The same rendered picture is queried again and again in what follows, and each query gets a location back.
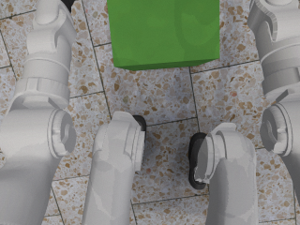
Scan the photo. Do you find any robot right forearm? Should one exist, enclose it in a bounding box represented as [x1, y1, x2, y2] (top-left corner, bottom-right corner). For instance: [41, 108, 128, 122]
[247, 0, 300, 103]

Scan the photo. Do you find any robot right thigh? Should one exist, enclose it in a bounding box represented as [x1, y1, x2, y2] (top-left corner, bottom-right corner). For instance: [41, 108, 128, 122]
[200, 130, 259, 225]

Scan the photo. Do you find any left robot hand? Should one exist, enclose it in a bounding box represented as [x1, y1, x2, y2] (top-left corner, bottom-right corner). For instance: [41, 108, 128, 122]
[61, 0, 75, 13]

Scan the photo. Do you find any robot right upper arm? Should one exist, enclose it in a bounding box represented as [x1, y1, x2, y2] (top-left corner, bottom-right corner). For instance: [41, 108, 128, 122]
[260, 100, 300, 207]

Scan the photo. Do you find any robot left thigh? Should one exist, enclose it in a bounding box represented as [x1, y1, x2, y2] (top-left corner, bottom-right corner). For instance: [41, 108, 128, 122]
[81, 119, 145, 225]

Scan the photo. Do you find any carton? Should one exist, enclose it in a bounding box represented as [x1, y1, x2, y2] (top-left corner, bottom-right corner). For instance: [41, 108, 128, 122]
[107, 0, 220, 71]

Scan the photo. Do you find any robot left forearm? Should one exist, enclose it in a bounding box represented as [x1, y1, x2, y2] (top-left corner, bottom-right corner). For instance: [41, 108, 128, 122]
[0, 0, 77, 154]

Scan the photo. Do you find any robot left upper arm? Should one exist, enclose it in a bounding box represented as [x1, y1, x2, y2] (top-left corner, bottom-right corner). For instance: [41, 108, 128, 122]
[0, 108, 77, 225]

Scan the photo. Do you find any robot thigh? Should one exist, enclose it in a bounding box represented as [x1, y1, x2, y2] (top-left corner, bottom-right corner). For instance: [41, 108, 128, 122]
[81, 119, 145, 225]
[200, 130, 259, 225]

